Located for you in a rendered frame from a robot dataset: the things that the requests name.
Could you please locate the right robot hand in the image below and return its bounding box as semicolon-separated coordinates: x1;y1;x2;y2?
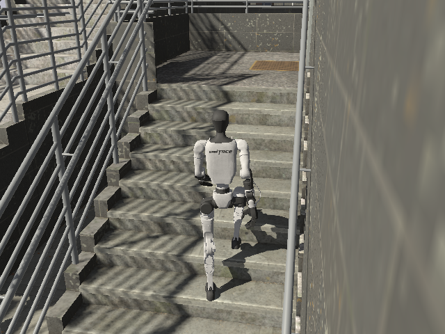
241;207;258;229

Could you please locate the right robot upper arm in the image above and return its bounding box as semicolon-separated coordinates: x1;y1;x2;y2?
235;139;250;179

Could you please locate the right robot forearm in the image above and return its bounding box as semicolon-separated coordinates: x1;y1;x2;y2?
243;169;257;208

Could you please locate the left robot forearm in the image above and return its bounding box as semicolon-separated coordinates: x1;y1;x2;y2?
194;169;206;182

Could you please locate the left robot foot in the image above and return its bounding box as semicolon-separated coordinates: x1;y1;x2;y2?
205;283;216;301

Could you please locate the humanoid robot head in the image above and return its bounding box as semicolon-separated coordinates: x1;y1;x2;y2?
209;110;233;143

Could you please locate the left robot upper arm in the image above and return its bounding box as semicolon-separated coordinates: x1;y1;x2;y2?
193;140;207;177

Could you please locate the left robot hand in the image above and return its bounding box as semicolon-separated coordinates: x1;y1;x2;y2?
199;174;213;186

